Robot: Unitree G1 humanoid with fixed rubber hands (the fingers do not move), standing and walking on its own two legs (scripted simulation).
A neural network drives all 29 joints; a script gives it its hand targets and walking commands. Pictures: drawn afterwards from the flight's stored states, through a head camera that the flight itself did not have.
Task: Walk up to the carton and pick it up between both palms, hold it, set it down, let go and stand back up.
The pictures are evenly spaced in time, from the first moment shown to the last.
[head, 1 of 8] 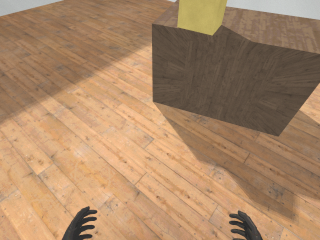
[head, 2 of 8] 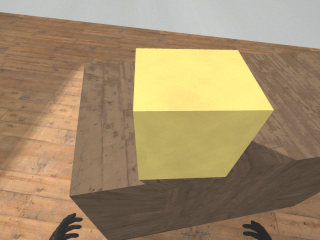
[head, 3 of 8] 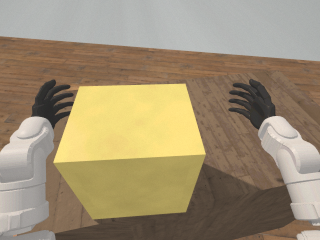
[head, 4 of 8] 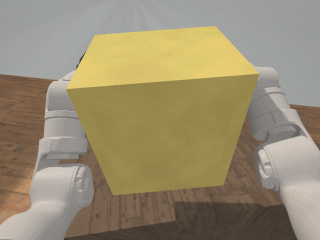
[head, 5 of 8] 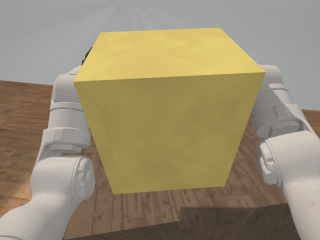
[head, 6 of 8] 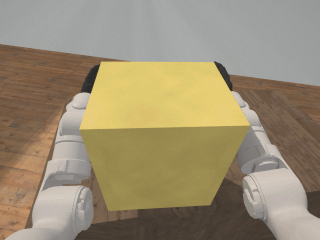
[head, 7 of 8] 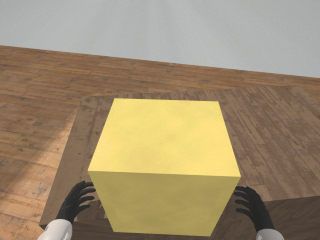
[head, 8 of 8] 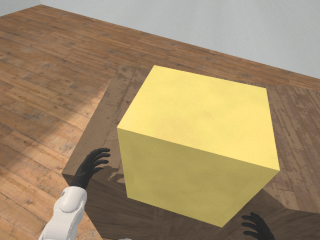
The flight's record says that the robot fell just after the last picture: no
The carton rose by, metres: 0.21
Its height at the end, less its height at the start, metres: +0.00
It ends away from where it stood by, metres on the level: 0.06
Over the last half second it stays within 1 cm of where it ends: yes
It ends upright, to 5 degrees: yes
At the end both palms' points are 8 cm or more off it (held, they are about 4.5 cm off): yes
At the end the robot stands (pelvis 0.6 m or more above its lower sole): yes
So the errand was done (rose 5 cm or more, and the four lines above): yes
